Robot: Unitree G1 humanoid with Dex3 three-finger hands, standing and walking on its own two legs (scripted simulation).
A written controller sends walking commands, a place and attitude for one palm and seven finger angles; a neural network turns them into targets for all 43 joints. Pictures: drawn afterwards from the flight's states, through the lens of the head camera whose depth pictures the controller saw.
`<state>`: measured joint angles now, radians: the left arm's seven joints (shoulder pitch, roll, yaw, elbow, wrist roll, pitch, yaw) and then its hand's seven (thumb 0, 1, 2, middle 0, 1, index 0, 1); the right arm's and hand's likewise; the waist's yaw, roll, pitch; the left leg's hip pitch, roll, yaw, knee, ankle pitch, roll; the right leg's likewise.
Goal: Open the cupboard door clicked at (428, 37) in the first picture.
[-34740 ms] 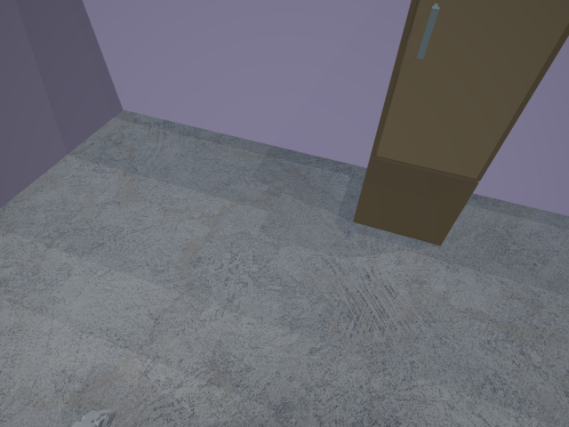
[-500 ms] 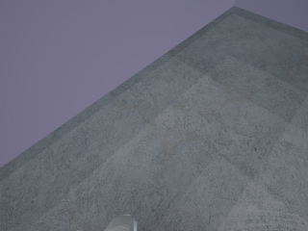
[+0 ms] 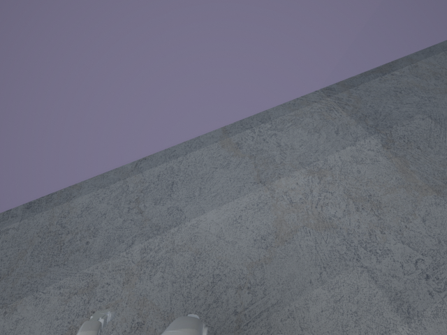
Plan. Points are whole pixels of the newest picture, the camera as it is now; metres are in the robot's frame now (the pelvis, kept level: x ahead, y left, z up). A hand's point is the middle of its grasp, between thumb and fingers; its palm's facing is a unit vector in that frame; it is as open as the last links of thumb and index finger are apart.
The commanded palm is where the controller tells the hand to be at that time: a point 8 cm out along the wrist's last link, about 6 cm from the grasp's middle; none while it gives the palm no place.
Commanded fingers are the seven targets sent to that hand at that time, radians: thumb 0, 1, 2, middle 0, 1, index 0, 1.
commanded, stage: turn to face it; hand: left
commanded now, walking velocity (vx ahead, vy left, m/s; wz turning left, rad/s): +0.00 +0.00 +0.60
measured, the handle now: out of the picture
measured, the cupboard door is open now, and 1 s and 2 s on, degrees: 46 46 46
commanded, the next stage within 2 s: take the last steps up to it in 2.00 s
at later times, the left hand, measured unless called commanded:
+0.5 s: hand out of the picture +0.05 +0.24 -0.15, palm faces +0.32 -0.91 -0.27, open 7.4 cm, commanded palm none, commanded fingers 0.00 0.90 0.90 -0.20 -0.30 -0.20 -0.30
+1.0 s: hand out of the picture -0.04 +0.19 -0.18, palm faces +0.60 -0.77 -0.23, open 7.4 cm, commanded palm none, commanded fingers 0.00 0.90 0.90 -0.20 -0.30 -0.20 -0.30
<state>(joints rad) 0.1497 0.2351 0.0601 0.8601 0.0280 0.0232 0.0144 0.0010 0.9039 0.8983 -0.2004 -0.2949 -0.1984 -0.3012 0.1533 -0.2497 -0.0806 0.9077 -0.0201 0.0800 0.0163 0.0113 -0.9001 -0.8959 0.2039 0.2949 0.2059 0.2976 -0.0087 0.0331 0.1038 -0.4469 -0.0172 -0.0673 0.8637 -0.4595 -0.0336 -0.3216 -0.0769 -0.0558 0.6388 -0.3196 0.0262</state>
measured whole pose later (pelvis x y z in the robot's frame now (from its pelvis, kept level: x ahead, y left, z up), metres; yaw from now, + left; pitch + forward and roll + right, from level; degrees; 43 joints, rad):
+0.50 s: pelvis +0.02 +0.00 +0.01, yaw +18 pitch +1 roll -1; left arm 0.14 0.26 0.07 0.89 0.02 0.06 0.01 0.00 0.91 0.90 -0.20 -0.29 -0.20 -0.30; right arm 0.16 -0.22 -0.05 0.90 -0.03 0.04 0.00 0.01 -0.90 -0.90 0.20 0.29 0.21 0.30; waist 0.00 -0.01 0.11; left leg -0.31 -0.01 -0.02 0.53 -0.24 0.02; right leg -0.45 -0.08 -0.01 0.95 -0.45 0.08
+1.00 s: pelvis +0.04 -0.01 +0.00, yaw +37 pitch +1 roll +1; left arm 0.20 0.24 0.06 0.91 0.02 0.06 0.01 0.00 0.90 0.90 -0.20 -0.30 -0.20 -0.30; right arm 0.13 -0.23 -0.06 0.88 -0.03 0.03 0.02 0.01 -0.90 -0.90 0.20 0.29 0.20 0.30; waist 0.00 -0.06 0.12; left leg -0.35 0.00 0.05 0.64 -0.32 0.02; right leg -0.39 -0.14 -0.09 0.99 -0.55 0.08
